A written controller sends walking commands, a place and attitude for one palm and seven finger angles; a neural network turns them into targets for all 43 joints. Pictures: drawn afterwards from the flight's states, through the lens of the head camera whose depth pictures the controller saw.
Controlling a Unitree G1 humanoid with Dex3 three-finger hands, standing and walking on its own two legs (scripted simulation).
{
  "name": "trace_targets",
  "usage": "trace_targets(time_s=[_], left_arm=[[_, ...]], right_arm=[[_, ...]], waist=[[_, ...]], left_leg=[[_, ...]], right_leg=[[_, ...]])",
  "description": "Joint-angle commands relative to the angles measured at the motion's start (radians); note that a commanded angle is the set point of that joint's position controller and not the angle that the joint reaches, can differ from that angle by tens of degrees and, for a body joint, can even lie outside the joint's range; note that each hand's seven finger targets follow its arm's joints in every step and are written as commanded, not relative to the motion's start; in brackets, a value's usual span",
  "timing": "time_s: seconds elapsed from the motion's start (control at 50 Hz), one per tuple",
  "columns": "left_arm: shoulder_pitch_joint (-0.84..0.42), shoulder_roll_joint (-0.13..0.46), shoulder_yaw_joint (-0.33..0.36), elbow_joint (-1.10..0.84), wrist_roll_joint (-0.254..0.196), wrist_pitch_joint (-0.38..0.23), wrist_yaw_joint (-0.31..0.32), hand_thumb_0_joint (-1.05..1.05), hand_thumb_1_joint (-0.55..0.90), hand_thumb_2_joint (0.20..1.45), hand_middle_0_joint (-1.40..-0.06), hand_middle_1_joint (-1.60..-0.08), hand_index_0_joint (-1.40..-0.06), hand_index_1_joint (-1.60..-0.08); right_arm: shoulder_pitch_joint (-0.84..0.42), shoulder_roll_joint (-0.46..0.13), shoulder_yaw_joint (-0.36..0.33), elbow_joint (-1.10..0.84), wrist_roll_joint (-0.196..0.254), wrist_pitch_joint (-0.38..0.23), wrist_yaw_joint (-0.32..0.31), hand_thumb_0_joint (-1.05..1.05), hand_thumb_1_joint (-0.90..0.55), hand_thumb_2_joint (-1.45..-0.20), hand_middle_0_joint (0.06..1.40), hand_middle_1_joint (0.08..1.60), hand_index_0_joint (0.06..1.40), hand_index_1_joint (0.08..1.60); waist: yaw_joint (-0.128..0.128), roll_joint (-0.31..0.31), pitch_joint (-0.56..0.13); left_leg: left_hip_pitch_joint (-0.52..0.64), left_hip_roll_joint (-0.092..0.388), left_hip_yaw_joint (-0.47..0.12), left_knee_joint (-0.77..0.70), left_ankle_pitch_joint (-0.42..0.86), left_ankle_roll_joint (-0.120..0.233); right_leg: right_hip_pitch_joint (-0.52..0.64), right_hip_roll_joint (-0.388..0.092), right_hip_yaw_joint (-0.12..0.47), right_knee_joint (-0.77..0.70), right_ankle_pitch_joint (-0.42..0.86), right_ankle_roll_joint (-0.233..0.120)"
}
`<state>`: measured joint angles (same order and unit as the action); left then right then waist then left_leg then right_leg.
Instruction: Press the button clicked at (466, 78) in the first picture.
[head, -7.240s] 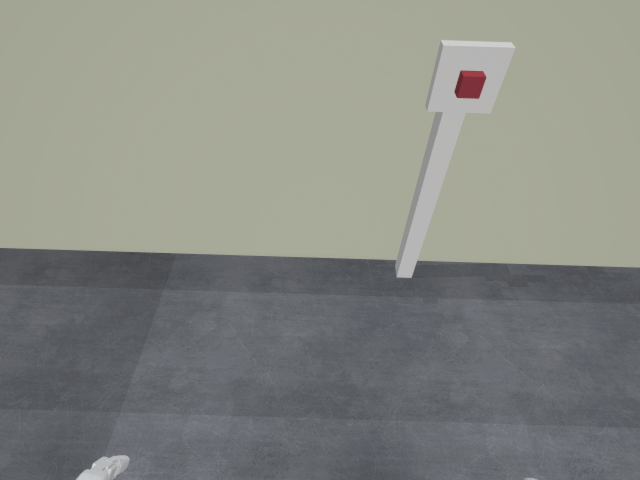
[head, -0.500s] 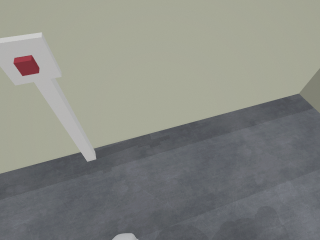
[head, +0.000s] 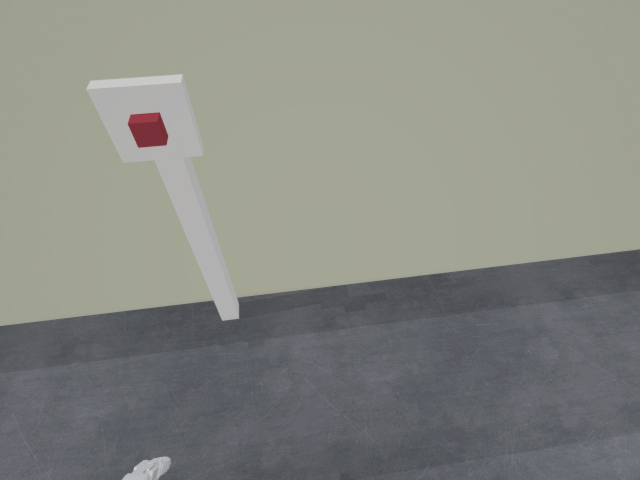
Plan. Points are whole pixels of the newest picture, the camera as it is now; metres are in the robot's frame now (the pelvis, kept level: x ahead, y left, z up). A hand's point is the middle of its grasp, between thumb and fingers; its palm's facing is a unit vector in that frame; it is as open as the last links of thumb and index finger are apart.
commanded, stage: turn to face it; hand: left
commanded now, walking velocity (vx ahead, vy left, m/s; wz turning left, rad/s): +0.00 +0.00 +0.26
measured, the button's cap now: (149, 129) +0.68 +0.35 +0.05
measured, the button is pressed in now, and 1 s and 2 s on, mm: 0 0 0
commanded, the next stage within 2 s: take the last steps up to it in 0.10 s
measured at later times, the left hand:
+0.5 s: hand out of the picture -0.08 +0.19 -0.17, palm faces +0.28 -0.94 -0.20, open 7.4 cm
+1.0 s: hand (144, 445) +0.20 +0.28 -0.17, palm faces +0.15 -0.98 -0.16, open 7.4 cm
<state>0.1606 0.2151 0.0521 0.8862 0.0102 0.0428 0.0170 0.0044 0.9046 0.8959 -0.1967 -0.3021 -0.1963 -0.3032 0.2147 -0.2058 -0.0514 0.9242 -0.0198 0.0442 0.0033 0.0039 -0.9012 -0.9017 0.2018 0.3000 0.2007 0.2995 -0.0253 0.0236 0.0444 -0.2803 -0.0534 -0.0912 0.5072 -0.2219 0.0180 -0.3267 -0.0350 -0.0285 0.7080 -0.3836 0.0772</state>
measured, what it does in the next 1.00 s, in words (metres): walks ahead: right foot, then left foot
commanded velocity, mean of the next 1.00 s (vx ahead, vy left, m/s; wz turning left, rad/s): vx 0.21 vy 0.01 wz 0.05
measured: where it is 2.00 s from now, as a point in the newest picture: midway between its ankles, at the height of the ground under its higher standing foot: outside the picture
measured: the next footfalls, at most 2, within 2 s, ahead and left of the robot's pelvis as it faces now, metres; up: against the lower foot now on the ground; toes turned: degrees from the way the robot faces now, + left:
right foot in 0.04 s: +0.04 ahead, -0.12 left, +0.00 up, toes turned -2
left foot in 0.54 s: +0.03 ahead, +0.15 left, +0.00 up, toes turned +17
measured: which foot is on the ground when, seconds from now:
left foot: down 0.00-0.04, up 0.06-0.52, down 0.54-1.00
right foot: up 0.00-0.02, down 0.04-0.54, up 0.56-1.00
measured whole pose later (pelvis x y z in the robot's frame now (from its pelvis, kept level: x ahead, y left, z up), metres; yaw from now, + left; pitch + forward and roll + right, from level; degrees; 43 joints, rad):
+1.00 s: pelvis +0.14 +0.09 +0.00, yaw +9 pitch -2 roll -1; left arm 0.15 0.17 0.05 1.04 0.02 0.01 -0.01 0.00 0.91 0.90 -0.19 -0.30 -0.19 -0.30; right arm 0.50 -0.10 -0.02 1.16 -0.02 -0.06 -0.04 0.00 -0.91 -0.90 0.20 0.30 0.20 0.30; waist -0.04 -0.01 0.05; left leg 0.13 -0.03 0.13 0.29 -0.40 0.06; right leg -0.55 -0.07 -0.11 0.81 -0.20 -0.01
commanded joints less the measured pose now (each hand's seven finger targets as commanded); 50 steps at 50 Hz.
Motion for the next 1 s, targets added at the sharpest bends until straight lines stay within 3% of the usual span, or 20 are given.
trace_targets(time_s=[0.0, 0.02, 0.04, 0.1, 0.14, 0.18, 0.24, 0.36, 0.42, 0.48, 0.5, 0.52, 0.54, 0.56, 0.62, 0.7, 0.8, 0.88, 0.94, 0.98], left_arm=[[0.147, 0.163, 0.036, -0.035, 0.008, -0.054, 0.019, 0.000, 0.900, 0.900, -0.200, -0.300, -0.200, -0.300], [0.147, 0.242, 0.050, -0.041, 0.019, -0.059, 0.022, 0.000, 0.900, 0.900, -0.200, -0.300, -0.200, -0.300], [0.138, 0.242, 0.048, -0.051, 0.011, -0.050, 0.022, 0.000, 0.900, 0.900, -0.200, -0.300, -0.200, -0.300], [0.012, 0.150, 0.029, -0.061, 0.006, -0.050, 0.020, 0.000, 0.900, 0.900, -0.200, -0.300, -0.200, -0.300], [0.015, 0.118, 0.021, -0.052, 0.006, -0.055, 0.019, 0.000, 0.900, 0.900, -0.200, -0.300, -0.200, -0.300], [0.056, 0.117, 0.020, -0.033, 0.008, -0.059, 0.020, 0.000, 0.900, 0.900, -0.200, -0.300, -0.200, -0.300], [0.163, 0.121, 0.024, 0.019, 0.014, -0.070, 0.017, 0.000, 0.900, 0.900, -0.200, -0.300, -0.200, -0.300], [0.263, 0.142, 0.031, 0.097, 0.026, -0.088, 0.007, 0.000, 0.900, 0.900, -0.200, -0.300, -0.200, -0.300], [0.258, 0.149, 0.030, 0.122, 0.028, -0.087, 0.002, 0.000, 0.900, 0.900, -0.200, -0.300, -0.200, -0.300], [0.214, 0.129, 0.025, 0.142, 0.015, -0.076, -0.001, 0.000, 0.900, 0.900, -0.200, -0.300, -0.200, -0.300], [0.201, 0.097, 0.016, 0.139, 0.010, -0.073, -0.006, 0.000, 0.900, 0.900, -0.200, -0.300, -0.200, -0.300], [0.198, 0.031, 0.001, 0.122, 0.006, -0.069, -0.012, 0.000, 0.900, 0.900, -0.200, -0.300, -0.200, -0.300], [0.147, 0.016, -0.008, 0.084, 0.014, -0.068, -0.011, 0.000, 0.900, 0.900, -0.200, -0.300, -0.200, -0.300], [0.110, 0.034, -0.001, 0.080, 0.022, -0.067, -0.009, 0.000, 0.900, 0.900, -0.200, -0.300, -0.200, -0.300], [0.112, 0.023, 0.000, 0.130, 0.022, -0.066, -0.026, 0.000, 0.900, 0.900, -0.200, -0.300, -0.200, -0.300], [0.200, 0.000, 0.003, 0.169, 0.019, -0.055, -0.026, 0.000, 0.900, 0.900, -0.200, -0.300, -0.200, -0.300], [0.107, 0.000, 0.007, 0.134, 0.014, -0.046, -0.025, 0.000, 0.900, 0.900, -0.200, -0.300, -0.200, -0.300], [-0.024, -0.010, 0.000, 0.086, 0.009, -0.054, -0.029, 0.000, 0.900, 0.900, -0.200, -0.300, -0.200, -0.300], [-0.077, -0.020, -0.007, 0.067, 0.006, -0.061, -0.027, 0.000, 0.900, 0.900, -0.200, -0.300, -0.200, -0.300], [-0.021, -0.018, -0.006, 0.081, 0.007, -0.066, -0.022, 0.000, 0.900, 0.900, -0.200, -0.300, -0.200, -0.300]], right_arm=[[0.013, -0.118, -0.043, -0.068, 0.014, -0.024, -0.004, 0.000, -0.900, -0.900, 0.200, 0.300, 0.200, 0.300], [0.008, -0.068, -0.034, -0.096, 0.013, -0.024, -0.005, 0.000, -0.900, -0.900, 0.200, 0.300, 0.200, 0.300], [-0.003, -0.126, -0.052, -0.092, 0.005, -0.011, -0.009, 0.000, -0.900, -0.900, 0.200, 0.300, 0.200, 0.300], [0.022, -0.116, -0.056, -0.022, -0.004, 0.014, 0.004, 0.000, -0.900, -0.900, 0.200, 0.300, 0.200, 0.300], [0.056, -0.099, -0.053, 0.002, -0.003, 0.013, 0.009, 0.000, -0.900, -0.900, 0.200, 0.300, 0.200, 0.300], [0.047, -0.090, -0.047, 0.012, -0.002, 0.013, 0.007, 0.000, -0.900, -0.900, 0.200, 0.300, 0.200, 0.300], [-0.007, -0.081, -0.040, 0.004, -0.008, 0.006, 0.015, 0.000, -0.900, -0.900, 0.200, 0.300, 0.200, 0.300], [-0.095, -0.061, -0.023, -0.012, -0.006, -0.023, 0.029, 0.000, -0.900, -0.900, 0.200, 0.300, 0.200, 0.300], [-0.068, -0.037, -0.014, -0.004, 0.000, -0.038, 0.031, 0.000, -0.900, -0.900, 0.200, 0.300, 0.200, 0.300], [0.075, -0.038, -0.009, 0.051, 0.002, -0.058, 0.019, 0.000, -0.900, -0.900, 0.200, 0.300, 0.200, 0.300], [0.160, -0.084, -0.019, 0.080, 0.004, -0.067, 0.008, 0.000, -0.900, -0.900, 0.200, 0.300, 0.200, 0.300], [0.247, -0.171, -0.039, 0.105, -0.004, -0.074, -0.001, 0.000, -0.900, -0.900, 0.200, 0.300, 0.200, 0.300], [0.313, -0.232, -0.050, 0.110, -0.001, -0.068, -0.008, 0.000, -0.900, -0.900, 0.200, 0.300, 0.200, 0.300], [0.274, -0.219, -0.046, 0.108, -0.005, -0.065, -0.013, 0.000, -0.900, -0.900, 0.200, 0.300, 0.200, 0.300], [0.169, -0.095, -0.002, 0.095, 0.001, -0.087, -0.026, 0.000, -0.900, -0.900, 0.200, 0.300, 0.200, 0.300], [0.190, -0.058, 0.003, 0.113, 0.010, -0.116, -0.033, 0.000, -0.900, -0.900, 0.200, 0.300, 0.200, 0.300], [0.256, -0.047, 0.012, 0.156, 0.012, -0.125, -0.043, 0.000, -0.900, -0.900, 0.200, 0.300, 0.200, 0.300], [0.319, -0.046, 0.012, 0.194, 0.000, -0.126, -0.051, 0.000, -0.900, -0.900, 0.200, 0.300, 0.200, 0.300], [0.360, -0.044, 0.013, 0.221, -0.005, -0.119, -0.054, 0.000, -0.900, -0.900, 0.200, 0.300, 0.200, 0.300], [0.351, -0.059, 0.010, 0.226, -0.003, -0.114, -0.057, 0.000, -0.900, -0.900, 0.200, 0.300, 0.200, 0.300]], waist=[[0.059, -0.107, -0.136], [0.062, -0.349, -0.103], [0.065, -0.234, -0.097], [0.008, -0.175, 0.007], [-0.003, -0.175, 0.013], [0.016, -0.191, 0.000], [0.064, -0.182, 0.004], [0.107, -0.204, 0.021], [0.092, -0.203, 0.023], [0.017, -0.137, -0.008], [-0.025, -0.006, -0.043], [-0.062, 0.257, -0.060], [-0.082, 0.301, -0.020], [-0.077, 0.236, 0.034], [-0.016, 0.105, 0.172], [0.035, 0.068, 0.098], [0.032, 0.074, 0.117], [-0.001, 0.076, 0.137], [-0.017, 0.076, 0.137], [0.012, 0.089, 0.102]], left_leg=[[-0.173, 0.103, -0.120, 0.115, 0.053, 0.016], [-0.317, -0.029, 0.032, 0.330, -0.326, -0.049], [-0.257, 0.017, -0.005, 0.494, -0.368, -0.048], [-0.264, 0.053, 0.007, 0.692, -0.198, -0.057], [-0.270, 0.064, 0.032, 0.700, -0.128, -0.068], [-0.257, 0.074, 0.048, 0.661, -0.116, -0.081], [-0.281, 0.092, 0.079, 0.552, -0.134, -0.085], [-0.255, 0.125, 0.136, 0.311, -0.188, -0.064], [-0.125, 0.104, 0.181, 0.171, -0.193, -0.043], [0.192, 0.065, 0.242, -0.076, -0.058, -0.033], [0.340, 0.117, 0.176, -0.123, -0.089, -0.022], [0.425, 0.333, -0.132, -0.228, -0.232, 0.051], [0.397, 0.455, -0.291, -0.331, -0.321, 0.126], [0.309, 0.474, -0.293, -0.359, -0.384, 0.154], [0.149, 0.369, -0.116, -0.373, -0.129, 0.122], [0.202, 0.301, 0.055, -0.340, 0.263, 0.102], [0.267, 0.305, 0.085, -0.314, 0.499, 0.107], [0.340, 0.319, 0.092, -0.270, 0.648, 0.120], [0.348, 0.314, 0.113, -0.208, 0.808, 0.108], [0.330, 0.313, 0.134, -0.121, 0.990, 0.096]], right_leg=[[0.349, -0.172, 0.151, -0.404, 0.223, -0.050], [0.342, -0.410, 0.393, -0.433, 0.371, -0.166], [0.204, -0.468, 0.362, -0.432, 0.401, -0.239], [0.086, -0.290, 0.176, -0.445, 0.234, -0.192], [0.102, -0.252, 0.086, -0.437, 0.273, -0.169], [0.135, -0.252, 0.060, -0.432, 0.302, -0.175], [0.220, -0.280, 0.106, -0.472, 0.164, -0.183], [0.268, -0.328, 0.140, -0.518, 0.013, -0.211], [0.197, -0.311, 0.099, -0.506, 0.005, -0.204], [0.018, -0.226, -0.007, -0.396, -0.073, -0.142], [-0.084, -0.176, -0.065, -0.269, -0.089, -0.104], [-0.252, -0.067, -0.159, -0.010, -0.137, -0.054], [-0.353, -0.028, -0.126, 0.183, -0.218, -0.054], [-0.364, -0.065, -0.061, 0.287, -0.198, -0.075], [-0.346, -0.105, -0.015, 0.408, 0.028, -0.072], [-0.310, -0.086, -0.027, 0.431, 0.160, -0.042], [-0.388, -0.075, -0.031, 0.385, 0.213, -0.040], [-0.389, -0.064, -0.059, 0.199, 0.205, -0.062], [-0.290, -0.023, -0.098, 0.060, 0.172, -0.095], [-0.154, 0.028, -0.132, -0.012, 0.145, -0.122]])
